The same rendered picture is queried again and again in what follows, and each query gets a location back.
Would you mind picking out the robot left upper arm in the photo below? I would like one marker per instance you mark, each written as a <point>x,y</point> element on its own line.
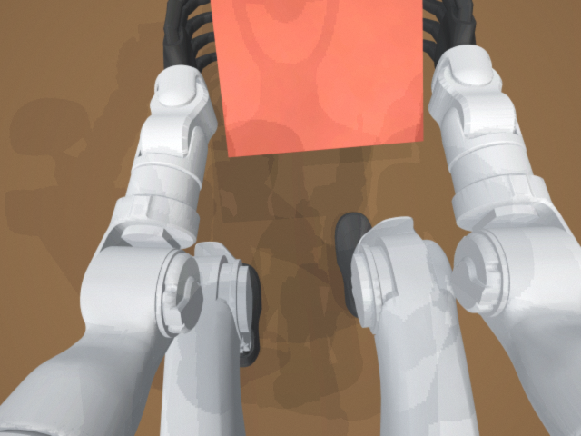
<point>135,301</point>

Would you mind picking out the robot left shin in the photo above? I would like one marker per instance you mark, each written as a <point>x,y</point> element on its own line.
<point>215,248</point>

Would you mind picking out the left robot hand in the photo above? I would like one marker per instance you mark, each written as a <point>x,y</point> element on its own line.
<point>178,46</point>

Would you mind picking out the right robot forearm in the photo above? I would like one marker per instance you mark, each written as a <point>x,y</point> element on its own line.
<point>485,151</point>

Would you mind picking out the robot right upper arm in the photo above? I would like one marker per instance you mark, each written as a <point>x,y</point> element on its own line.
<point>525,282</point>

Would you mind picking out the carton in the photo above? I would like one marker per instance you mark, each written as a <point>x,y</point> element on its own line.
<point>307,75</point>

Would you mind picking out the left robot forearm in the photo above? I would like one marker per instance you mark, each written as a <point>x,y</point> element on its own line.
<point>159,208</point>

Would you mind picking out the right robot hand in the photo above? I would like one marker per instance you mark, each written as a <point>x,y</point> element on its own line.
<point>456,26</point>

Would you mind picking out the right robot thigh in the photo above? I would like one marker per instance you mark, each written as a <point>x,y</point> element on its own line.
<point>424,380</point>

